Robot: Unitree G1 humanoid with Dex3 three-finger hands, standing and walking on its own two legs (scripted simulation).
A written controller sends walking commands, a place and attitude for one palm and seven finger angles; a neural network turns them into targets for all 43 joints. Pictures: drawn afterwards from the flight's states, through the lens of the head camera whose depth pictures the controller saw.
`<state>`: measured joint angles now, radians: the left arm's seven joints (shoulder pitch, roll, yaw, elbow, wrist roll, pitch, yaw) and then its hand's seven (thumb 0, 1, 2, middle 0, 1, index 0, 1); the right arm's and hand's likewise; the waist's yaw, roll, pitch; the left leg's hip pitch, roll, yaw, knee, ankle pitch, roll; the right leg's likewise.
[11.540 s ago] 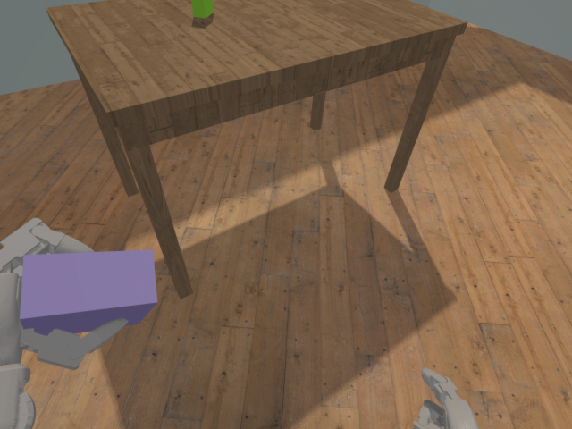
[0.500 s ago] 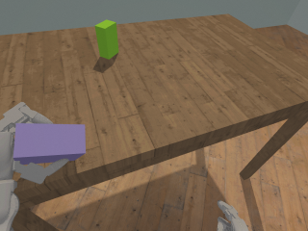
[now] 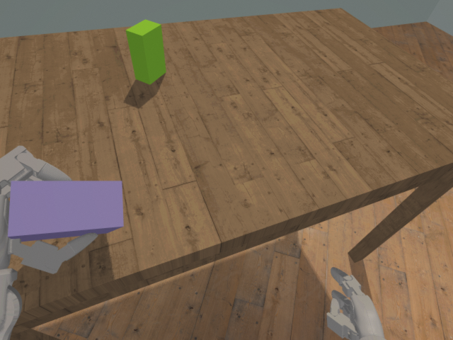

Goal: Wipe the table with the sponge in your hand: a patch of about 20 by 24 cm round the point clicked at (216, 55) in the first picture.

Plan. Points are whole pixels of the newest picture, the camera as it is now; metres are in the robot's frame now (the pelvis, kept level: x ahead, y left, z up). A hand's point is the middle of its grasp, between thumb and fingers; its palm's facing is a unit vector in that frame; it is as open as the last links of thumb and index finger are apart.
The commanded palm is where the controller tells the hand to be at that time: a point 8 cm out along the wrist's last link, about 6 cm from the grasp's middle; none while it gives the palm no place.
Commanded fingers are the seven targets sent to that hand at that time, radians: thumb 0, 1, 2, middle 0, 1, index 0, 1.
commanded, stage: come to a stop and stand still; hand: left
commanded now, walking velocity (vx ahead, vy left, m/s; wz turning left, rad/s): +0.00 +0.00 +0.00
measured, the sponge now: (83, 211) +0.24 +0.22 +0.15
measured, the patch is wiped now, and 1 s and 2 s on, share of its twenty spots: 0.00 0.00 0.00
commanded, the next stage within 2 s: look again from close up in 0.18 s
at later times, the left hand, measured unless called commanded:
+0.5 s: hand (50, 224) +0.21 +0.24 +0.16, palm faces +0.40 -0.84 -0.37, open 9.9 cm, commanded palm +0.15 +0.28 +0.18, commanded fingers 0.00 0.10 1.30 -1.20 -1.60 -1.20 -1.60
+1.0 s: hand (69, 225) +0.21 +0.22 +0.16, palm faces +0.37 -0.85 -0.38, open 9.9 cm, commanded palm +0.15 +0.25 +0.18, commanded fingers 0.00 0.10 1.30 -1.20 -1.60 -1.20 -1.60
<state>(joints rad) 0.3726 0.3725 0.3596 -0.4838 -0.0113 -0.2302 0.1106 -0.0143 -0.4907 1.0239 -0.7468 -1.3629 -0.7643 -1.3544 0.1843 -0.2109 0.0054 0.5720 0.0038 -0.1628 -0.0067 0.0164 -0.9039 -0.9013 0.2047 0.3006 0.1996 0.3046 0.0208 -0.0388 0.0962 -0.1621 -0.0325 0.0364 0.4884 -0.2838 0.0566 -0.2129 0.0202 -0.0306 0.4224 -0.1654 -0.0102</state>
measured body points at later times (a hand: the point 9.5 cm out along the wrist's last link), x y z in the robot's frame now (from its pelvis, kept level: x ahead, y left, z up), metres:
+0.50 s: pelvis +0.00 -0.01 +0.00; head +0.01 +0.01 +0.45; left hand +0.19 +0.29 +0.18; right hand +0.18 -0.22 -0.07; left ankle -0.01 +0.07 -0.74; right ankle +0.04 -0.12 -0.74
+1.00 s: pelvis -0.01 -0.03 +0.00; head +0.02 -0.01 +0.45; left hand +0.19 +0.27 +0.18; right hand +0.18 -0.24 -0.07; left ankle -0.01 +0.07 -0.74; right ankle +0.04 -0.12 -0.74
